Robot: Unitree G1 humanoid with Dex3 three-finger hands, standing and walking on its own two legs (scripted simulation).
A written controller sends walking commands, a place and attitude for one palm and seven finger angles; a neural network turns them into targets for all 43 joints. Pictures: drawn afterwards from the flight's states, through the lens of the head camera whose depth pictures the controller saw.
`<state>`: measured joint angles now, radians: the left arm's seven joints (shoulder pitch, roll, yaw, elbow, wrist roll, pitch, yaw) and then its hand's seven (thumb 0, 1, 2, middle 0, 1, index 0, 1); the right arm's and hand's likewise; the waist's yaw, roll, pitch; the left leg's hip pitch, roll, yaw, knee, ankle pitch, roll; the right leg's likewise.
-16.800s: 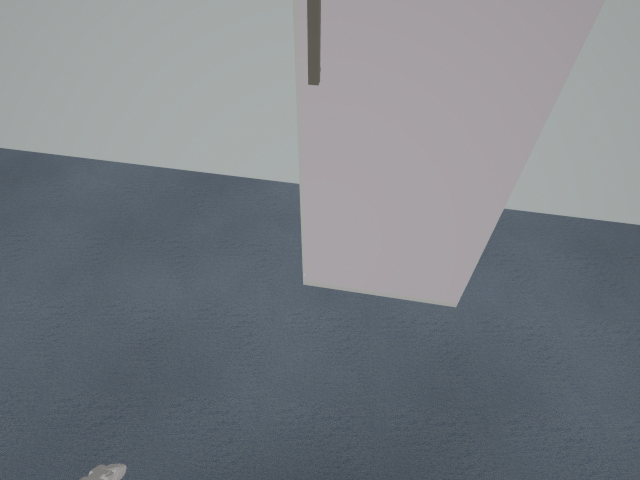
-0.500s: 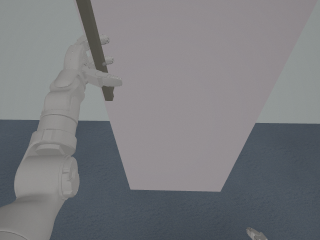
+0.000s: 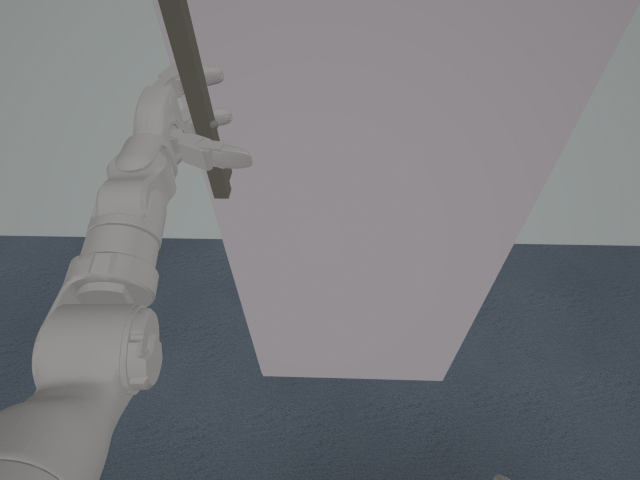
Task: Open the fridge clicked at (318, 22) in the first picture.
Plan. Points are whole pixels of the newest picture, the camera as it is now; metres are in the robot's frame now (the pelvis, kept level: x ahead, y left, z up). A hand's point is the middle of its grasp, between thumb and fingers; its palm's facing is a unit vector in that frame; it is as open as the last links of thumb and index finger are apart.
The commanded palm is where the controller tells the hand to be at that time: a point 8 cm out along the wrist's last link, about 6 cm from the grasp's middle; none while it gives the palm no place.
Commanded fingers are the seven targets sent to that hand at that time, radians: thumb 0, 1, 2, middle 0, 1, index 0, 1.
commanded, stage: grip the handle and tug to test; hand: left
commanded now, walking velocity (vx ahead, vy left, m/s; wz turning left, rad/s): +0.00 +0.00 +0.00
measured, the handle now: (198, 77) +0.52 +0.17 +0.27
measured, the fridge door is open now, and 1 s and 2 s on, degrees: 0 0 9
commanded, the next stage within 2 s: pull the door a little, standing still in 1.32 s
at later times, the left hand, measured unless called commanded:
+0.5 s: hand (211, 123) +0.46 +0.15 +0.24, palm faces +0.02 -1.00 +0.00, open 7.1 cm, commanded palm +0.43 +0.20 +0.22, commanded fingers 0.00 0.90 0.90 -0.45 -1.40 -0.45 -1.40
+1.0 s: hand (211, 122) +0.46 +0.15 +0.24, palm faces +0.00 -1.00 +0.01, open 5.7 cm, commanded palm +0.43 +0.21 +0.22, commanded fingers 0.00 0.90 0.90 -0.45 -1.40 -0.45 -1.40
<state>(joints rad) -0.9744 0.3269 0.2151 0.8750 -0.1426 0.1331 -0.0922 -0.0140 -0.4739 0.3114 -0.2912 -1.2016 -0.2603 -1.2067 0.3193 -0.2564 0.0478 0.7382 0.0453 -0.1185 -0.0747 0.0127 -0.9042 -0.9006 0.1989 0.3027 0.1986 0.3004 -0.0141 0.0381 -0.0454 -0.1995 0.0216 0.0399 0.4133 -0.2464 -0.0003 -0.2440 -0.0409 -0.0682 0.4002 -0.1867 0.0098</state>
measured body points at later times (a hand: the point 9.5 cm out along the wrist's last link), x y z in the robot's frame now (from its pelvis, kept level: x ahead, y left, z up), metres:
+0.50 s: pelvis +0.00 +0.00 +0.00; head +0.01 -0.02 +0.45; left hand +0.45 +0.21 +0.24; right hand +0.11 -0.26 -0.11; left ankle -0.02 +0.12 -0.74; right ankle +0.01 -0.13 -0.74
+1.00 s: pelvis +0.00 +0.00 +0.00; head +0.00 -0.01 +0.45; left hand +0.46 +0.21 +0.24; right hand +0.10 -0.26 -0.11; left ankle -0.02 +0.12 -0.74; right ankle +0.01 -0.13 -0.74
